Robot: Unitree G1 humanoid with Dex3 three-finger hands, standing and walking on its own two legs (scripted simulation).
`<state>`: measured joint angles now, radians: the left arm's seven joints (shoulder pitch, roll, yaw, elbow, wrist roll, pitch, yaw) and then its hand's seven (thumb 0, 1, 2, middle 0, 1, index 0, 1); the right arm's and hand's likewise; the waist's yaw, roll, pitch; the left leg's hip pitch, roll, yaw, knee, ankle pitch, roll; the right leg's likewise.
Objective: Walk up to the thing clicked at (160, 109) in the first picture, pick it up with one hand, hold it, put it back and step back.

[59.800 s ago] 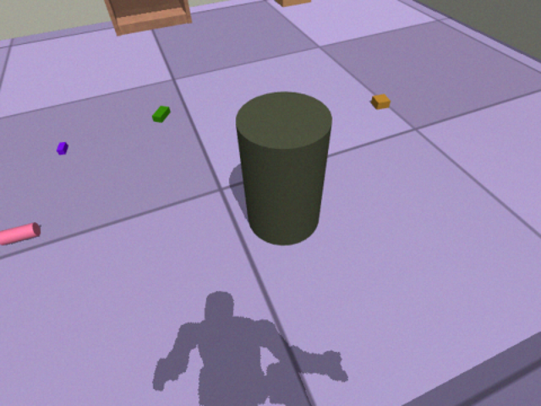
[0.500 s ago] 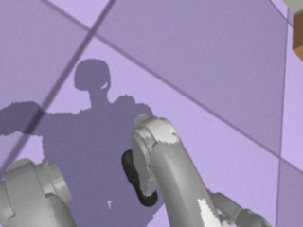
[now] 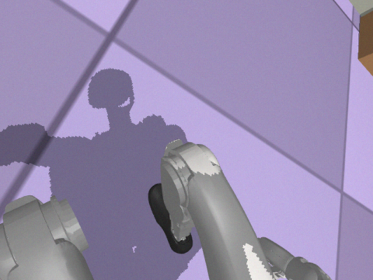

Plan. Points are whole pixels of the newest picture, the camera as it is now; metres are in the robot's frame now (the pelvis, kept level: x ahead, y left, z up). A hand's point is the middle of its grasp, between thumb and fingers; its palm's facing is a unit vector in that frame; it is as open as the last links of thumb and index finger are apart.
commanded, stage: open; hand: left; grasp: from above
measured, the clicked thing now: out of the picture +0.44 +0.33 -0.28
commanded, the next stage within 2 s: withdraw in 0.12 s
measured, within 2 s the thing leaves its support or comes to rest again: rests again in 0.54 s
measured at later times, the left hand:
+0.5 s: hand out of the picture +0.46 +0.34 -0.20, palm faces -0.27 -0.13 -0.95, open 13.2 cm
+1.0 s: hand out of the picture +0.40 +0.34 -0.12, palm faces -0.48 -0.14 -0.86, open 13.3 cm
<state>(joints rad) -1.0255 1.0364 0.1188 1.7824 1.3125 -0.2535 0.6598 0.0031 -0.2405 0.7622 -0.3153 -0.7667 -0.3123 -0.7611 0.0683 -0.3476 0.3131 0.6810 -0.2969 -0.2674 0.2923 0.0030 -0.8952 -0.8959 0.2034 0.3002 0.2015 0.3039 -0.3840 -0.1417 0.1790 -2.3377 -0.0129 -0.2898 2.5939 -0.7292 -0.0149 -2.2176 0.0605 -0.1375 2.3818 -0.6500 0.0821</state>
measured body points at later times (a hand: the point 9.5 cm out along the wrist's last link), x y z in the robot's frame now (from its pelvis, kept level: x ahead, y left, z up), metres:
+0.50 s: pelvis +0.00 +0.00 +0.01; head +0.26 +0.14 +0.36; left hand +0.47 +0.35 -0.15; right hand +0.07 -0.26 -0.04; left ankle +0.06 +0.12 -0.26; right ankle +0.12 -0.13 -0.26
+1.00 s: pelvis -0.01 -0.02 +0.04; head +0.21 +0.09 +0.42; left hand +0.42 +0.34 -0.07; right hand +0.10 -0.28 -0.05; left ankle +0.06 +0.12 -0.26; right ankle +0.12 -0.14 -0.26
